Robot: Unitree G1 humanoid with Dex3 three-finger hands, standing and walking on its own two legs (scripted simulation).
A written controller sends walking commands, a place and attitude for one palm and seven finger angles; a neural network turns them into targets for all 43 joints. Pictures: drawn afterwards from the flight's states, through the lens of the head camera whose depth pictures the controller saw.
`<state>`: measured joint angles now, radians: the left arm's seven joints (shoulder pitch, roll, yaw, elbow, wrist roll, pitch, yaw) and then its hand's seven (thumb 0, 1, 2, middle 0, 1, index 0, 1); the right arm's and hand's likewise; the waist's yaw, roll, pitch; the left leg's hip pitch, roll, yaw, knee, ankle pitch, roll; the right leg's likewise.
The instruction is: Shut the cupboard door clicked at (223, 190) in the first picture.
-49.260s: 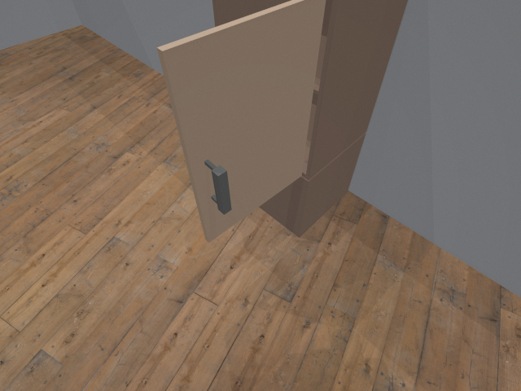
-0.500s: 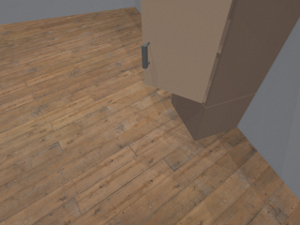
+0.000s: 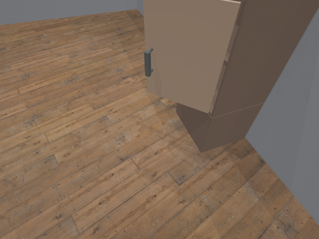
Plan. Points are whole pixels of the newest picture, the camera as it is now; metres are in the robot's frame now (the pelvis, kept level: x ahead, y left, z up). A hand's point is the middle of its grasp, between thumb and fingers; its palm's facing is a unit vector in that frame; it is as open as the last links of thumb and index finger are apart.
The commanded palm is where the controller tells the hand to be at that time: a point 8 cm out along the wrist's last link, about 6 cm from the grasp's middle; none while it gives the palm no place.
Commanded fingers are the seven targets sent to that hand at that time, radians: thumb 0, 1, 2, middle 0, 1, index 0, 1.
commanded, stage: look to check the result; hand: left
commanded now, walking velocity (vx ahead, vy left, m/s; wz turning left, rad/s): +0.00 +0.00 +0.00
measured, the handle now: (149, 62) +1.00 +0.10 -0.10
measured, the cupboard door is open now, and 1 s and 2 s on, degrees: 42 42 42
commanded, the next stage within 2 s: walk to a spot facing it in 0.56 s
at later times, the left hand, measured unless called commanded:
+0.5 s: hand out of the picture +0.09 +0.23 -0.15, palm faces +0.00 -0.94 -0.33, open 7.4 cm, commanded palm none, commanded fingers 0.00 0.90 0.90 -0.20 -0.30 -0.20 -0.30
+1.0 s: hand out of the picture +0.07 +0.20 -0.18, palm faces +0.14 -0.96 -0.26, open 7.4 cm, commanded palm none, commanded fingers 0.00 0.90 0.90 -0.20 -0.30 -0.20 -0.30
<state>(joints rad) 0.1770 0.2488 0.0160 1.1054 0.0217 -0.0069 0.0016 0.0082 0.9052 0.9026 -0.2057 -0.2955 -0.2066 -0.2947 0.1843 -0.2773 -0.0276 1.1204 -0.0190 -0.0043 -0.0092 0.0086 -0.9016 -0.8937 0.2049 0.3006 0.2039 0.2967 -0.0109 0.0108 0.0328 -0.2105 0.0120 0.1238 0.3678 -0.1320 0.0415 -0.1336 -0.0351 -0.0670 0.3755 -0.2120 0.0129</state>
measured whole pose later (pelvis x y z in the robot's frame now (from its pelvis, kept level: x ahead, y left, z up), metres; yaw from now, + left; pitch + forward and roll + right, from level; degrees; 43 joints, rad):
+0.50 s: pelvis +0.03 -0.01 +0.00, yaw +0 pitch -1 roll +0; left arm 0.14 0.31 0.01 1.13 0.02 -0.01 0.00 0.01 0.91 0.90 -0.21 -0.30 -0.21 -0.29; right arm 0.11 -0.31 -0.01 1.13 -0.02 -0.01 -0.01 0.01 -0.90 -0.89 0.21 0.30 0.21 0.30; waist 0.00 0.02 0.04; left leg -0.15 0.01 0.11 0.32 -0.15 0.02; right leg -0.06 -0.03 -0.08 0.30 -0.22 0.00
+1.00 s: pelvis +0.04 -0.01 -0.01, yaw +8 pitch -2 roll -1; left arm 0.17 0.23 0.04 1.02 0.03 0.02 0.03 0.01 0.90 0.90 -0.21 -0.30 -0.21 -0.29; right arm 0.19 -0.23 -0.04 1.06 -0.02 0.06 0.00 0.01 -0.90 -0.89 0.20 0.30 0.20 0.30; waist -0.01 0.00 0.10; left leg -0.36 0.02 0.06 0.82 -0.46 -0.02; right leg -0.09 -0.07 -0.20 0.51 -0.37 0.00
